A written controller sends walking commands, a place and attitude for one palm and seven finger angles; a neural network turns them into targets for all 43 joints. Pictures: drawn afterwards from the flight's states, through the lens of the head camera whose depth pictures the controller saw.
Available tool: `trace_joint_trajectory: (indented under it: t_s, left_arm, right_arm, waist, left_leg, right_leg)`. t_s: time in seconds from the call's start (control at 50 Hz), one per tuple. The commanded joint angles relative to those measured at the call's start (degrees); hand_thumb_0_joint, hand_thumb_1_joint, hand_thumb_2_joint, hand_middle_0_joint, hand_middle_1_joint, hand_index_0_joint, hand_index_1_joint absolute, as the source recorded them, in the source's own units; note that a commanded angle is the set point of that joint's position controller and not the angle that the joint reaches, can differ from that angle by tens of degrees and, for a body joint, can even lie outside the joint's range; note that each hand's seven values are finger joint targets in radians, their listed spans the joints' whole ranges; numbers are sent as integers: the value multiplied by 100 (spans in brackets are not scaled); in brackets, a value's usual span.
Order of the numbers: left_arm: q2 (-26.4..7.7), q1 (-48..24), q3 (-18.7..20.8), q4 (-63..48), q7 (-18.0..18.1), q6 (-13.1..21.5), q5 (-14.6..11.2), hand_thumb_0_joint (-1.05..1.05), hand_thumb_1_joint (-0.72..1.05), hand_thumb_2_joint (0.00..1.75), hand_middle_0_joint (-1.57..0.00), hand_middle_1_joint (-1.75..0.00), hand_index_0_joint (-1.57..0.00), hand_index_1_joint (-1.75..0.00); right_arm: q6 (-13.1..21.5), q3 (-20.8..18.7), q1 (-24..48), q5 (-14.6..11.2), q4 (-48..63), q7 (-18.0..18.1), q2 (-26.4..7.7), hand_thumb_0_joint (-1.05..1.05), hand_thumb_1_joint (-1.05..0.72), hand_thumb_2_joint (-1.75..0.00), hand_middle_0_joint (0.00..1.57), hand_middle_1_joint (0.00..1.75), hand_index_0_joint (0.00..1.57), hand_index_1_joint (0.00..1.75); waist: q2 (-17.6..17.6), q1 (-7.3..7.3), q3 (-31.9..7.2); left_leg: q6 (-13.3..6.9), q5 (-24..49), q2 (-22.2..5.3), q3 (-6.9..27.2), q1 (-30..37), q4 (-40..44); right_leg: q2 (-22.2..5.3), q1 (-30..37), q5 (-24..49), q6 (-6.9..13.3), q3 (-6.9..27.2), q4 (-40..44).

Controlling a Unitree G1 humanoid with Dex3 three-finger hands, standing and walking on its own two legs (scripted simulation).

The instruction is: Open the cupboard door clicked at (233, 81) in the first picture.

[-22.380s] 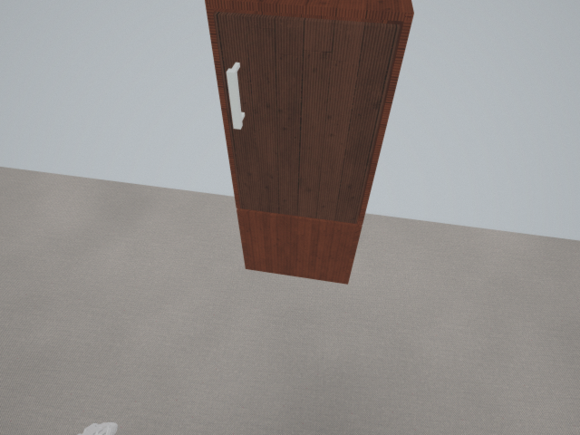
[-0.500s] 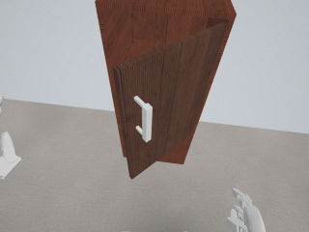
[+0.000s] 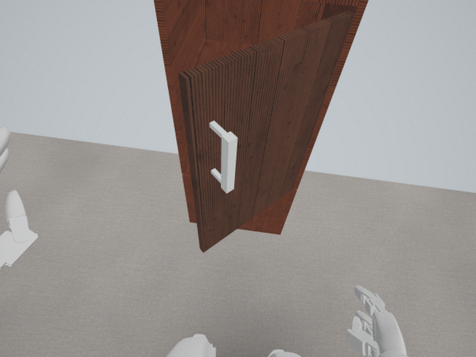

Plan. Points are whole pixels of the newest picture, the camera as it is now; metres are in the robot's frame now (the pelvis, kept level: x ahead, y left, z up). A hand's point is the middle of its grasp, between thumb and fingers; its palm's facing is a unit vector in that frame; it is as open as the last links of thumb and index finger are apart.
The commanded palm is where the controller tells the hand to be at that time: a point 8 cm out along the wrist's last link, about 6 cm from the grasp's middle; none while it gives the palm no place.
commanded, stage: step back with the hand held close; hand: left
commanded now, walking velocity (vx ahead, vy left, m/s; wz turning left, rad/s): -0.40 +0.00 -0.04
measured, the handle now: (221, 158) +0.44 +0.06 +0.07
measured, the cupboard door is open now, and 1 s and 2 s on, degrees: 46 46 46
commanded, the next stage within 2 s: stop stepping back and stand still in 0.42 s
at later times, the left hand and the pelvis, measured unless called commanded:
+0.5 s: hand out of the picture +0.09 +0.22 +0.18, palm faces +0.29 -0.80 -0.53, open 7.4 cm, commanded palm +0.02 +0.27 +0.19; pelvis -0.14 -0.02 +0.01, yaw -4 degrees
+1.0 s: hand out of the picture -0.03 +0.23 +0.18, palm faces +0.41 -0.79 -0.46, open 7.4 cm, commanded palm -0.09 +0.27 +0.19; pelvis -0.24 -0.02 +0.01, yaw -2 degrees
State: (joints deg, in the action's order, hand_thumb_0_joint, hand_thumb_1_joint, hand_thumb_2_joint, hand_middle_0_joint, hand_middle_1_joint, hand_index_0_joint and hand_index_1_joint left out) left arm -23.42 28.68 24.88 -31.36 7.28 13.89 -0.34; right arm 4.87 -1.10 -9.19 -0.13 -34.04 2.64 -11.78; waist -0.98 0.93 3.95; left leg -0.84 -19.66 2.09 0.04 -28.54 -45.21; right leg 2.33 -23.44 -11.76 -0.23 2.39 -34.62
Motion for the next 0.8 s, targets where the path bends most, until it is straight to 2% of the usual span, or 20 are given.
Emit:
trace_joint_trajectory:
  t_s: [0.0, 0.04, 0.08, 0.12, 0.14, 0.18, 0.32, 0.38, 0.42, 0.44, 0.46, 0.5, 0.52, 0.56, 0.6, 0.64, 0.7, 0.72, 0.76, 0.78]
  left_arm:
    - [-1248, 242, 923, -1253, 216, 217, -86, 0, 90, 90, -20, -30, -20, -30]
    - [-1297, 453, 1039, -1452, 251, 203, -122, 0, 90, 90, -20, -30, -20, -30]
    - [-1426, 342, 1201, -1909, 275, 380, -28, 0, 90, 90, -20, -30, -20, -30]
    - [-1308, 492, 1187, -1850, 276, 433, -146, 0, 90, 90, -20, -30, -20, -30]
    - [-1234, 457, 1122, -1927, 299, 444, -195, 0, 90, 90, -20, -30, -20, -30]
    - [-949, 490, 796, -1672, 281, 320, -181, 0, 90, 90, -20, -30, -20, -30]
    - [-986, 21, 511, -1390, 215, -121, -259, 0, 90, 90, -20, -30, -20, -30]
    - [-1220, 307, 782, -1448, 158, -93, -396, 0, 90, 90, -20, -30, -20, -30]
    - [-1460, 410, 918, -1567, 56, 19, -463, 0, 90, 90, -20, -30, -20, -30]
    - [-1864, 436, 1191, -1503, 62, 112, -425, 0, 90, 90, -20, -30, -20, -30]
    - [-1950, 349, 1331, -1268, 114, 135, -351, 0, 90, 90, -20, -30, -20, -30]
    - [-1570, 312, 997, -1004, 79, -52, -251, 0, 90, 90, -20, -30, -20, -30]
    - [-1366, 463, 928, -904, 110, -97, -207, 0, 90, 90, -20, -30, -20, -30]
    - [-1167, 539, 789, -779, 207, -161, -161, 0, 90, 90, -20, -30, -20, -30]
    - [-1199, 383, 740, -917, 281, -189, -180, 0, 90, 90, -20, -30, -20, -30]
    - [-1110, 401, 671, -1030, 327, -166, -182, 0, 90, 90, -20, -30, -20, -30]
    - [-1256, 512, 741, -1248, 332, -7, -189, 0, 90, 90, -20, -30, -20, -30]
    - [-1285, 750, 900, -1007, 354, 10, -170, 0, 90, 90, -20, -30, -20, -30]
    - [-1274, 460, 782, -1388, 288, 114, -162, 0, 90, 90, -20, -30, -20, -30]
    - [-1232, 460, 772, -1215, 291, 131, -132, 0, 90, 90, -20, -30, -20, -30]
  right_arm:
    - [117, -187, 539, 25, 903, 117, -472, 0, -90, -90, 20, 30, 20, 30]
    - [109, -148, 376, 21, 810, 218, -518, 0, -90, -90, 20, 30, 20, 30]
    - [288, -325, 448, 75, 920, 275, -788, 0, -90, -90, 20, 30, 20, 30]
    - [547, -398, 214, 172, 818, 273, -659, 0, -90, -90, 20, 30, 20, 30]
    - [645, -398, 95, 164, 698, 241, -643, 0, -90, -90, 20, 30, 20, 30]
    - [720, -397, 63, 71, 503, 134, -665, 0, -90, -90, 20, 30, 20, 30]
    - [678, -237, 395, 113, 512, 102, -717, 0, -90, -90, 20, 30, 20, 30]
    - [587, -176, 541, 103, 635, 84, -701, 0, -90, -90, 20, 30, 20, 30]
    - [448, -125, 606, 59, 777, 45, -597, 0, -90, -90, 20, 30, 20, 30]
    - [378, -115, 570, 50, 786, 54, -533, 0, -90, -90, 20, 30, 20, 30]
    - [376, -98, 627, 63, 746, 54, -497, 0, -90, -90, 20, 30, 20, 30]
    - [378, -80, 707, -25, 804, 80, -435, 0, -90, -90, 20, 30, 20, 30]
    - [300, 39, 566, -28, 778, 138, -252, 0, -90, -90, 20, 30, 20, 30]
    - [231, 88, 569, -2, 814, 249, -382, 0, -90, -90, 20, 30, 20, 30]
    - [282, 19, 455, 4, 801, 306, -573, 0, -90, -90, 20, 30, 20, 30]
    - [367, -68, 137, -2, 772, 309, -710, 0, -90, -90, 20, 30, 20, 30]
    - [497, -226, 127, -94, 898, 298, -986, 0, -90, -90, 20, 30, 20, 30]
    - [512, -155, 74, -28, 871, 285, -868, 0, -90, -90, 20, 30, 20, 30]
    - [536, -84, 164, 71, 793, 226, -806, 0, -90, -90, 20, 30, 20, 30]
    - [569, -97, 121, 87, 726, 231, -822, 0, -90, -90, 20, 30, 20, 30]
  waist:
    - [-597, -74, -911]
    - [-42, 2, -1135]
    - [2010, -165, -1461]
    - [1744, -37, -1534]
    - [1297, -41, -1563]
    - [1100, -51, -1651]
    - [1483, -53, -1279]
    - [1217, -234, -1465]
    - [366, -228, -1315]
    - [-846, -220, -1173]
    - [-1045, -400, -927]
    - [-1450, -254, -1400]
    - [-1140, -110, -1346]
    - [-448, -60, -1225]
    - [-467, -17, -1130]
    - [-294, 40, -1213]
    - [709, -154, -1292]
    - [902, -91, -1339]
    - [1674, -75, -1035]
    - [1560, -85, -833]
  left_leg:
    - [87, -617, -364, 317, 692, -309]
    - [97, 359, -267, 69, 1109, 1747]
    - [-609, 1952, -1921, 1645, 396, 2735]
    - [-978, 2746, -2294, 1975, 720, 2801]
    - [-980, 4230, -2241, 1733, 1558, 2352]
    - [-797, 5302, -1978, 1111, 2587, 2085]
    - [-691, 2042, -1745, 989, 1740, 3186]
    - [-470, 1169, -1508, 765, 1437, 3148]
    - [-47, 742, -885, 244, 1363, 2294]
    - [268, 79, -401, -327, 1198, 925]
    - [330, -668, -123, -238, 597, -780]
    - [260, -825, -70, 139, -369, -1750]
    - [281, -497, -263, -44, -237, -1417]
    - [185, -182, -259, -270, 393, -402]
    - [76, 42, -284, -231, 825, 635]
    - [-27, 679, -291, -114, 1542, 2063]
    - [-294, 1987, -1117, 791, 1900, 2464]
    - [-306, 2812, -977, 702, 1892, 2244]
    - [-106, 2214, -1082, 957, 1533, 2843]
    - [-302, 1122, -1272, 1116, 1196, 3079]
  right_leg:
    - [-1885, 62, 2037, 952, 1332, 1286]
    - [-1246, 438, 2110, 435, 739, 569]
    - [-115, 983, -10, -166, -24, -1122]
    - [159, 172, -1837, -84, 122, -2941]
    - [73, -371, -1920, -67, 213, -2800]
    - [-11, -613, -1646, -123, -23, -2234]
    - [61, 546, -1697, -109, -416, -971]
    - [11, 1418, -974, 27, -540, 735]
    - [-545, 1411, 119, 243, -117, 2022]
    - [-1617, 755, 605, 570, 957, 2429]
    - [-2402, 188, 1532, 902, 1629, 2499]
    - [-2086, 1407, 4937, 721, 885, 1279]
    - [-1847, 1677, 4930, 704, 331, 1033]
    - [-1650, 1462, 4069, 703, 315, 1051]
    - [-1643, 1417, 3084, 623, 387, 1139]
    - [-1422, 1357, 1842, 388, 432, 1065]
    - [-495, 1274, 251, -29, 7, 728]
    - [-372, 1327, 855, 25, -148, 473]
    - [-241, 1105, -583, -47, -520, -4]
    - [-210, 1128, -1018, -38, -517, -158]
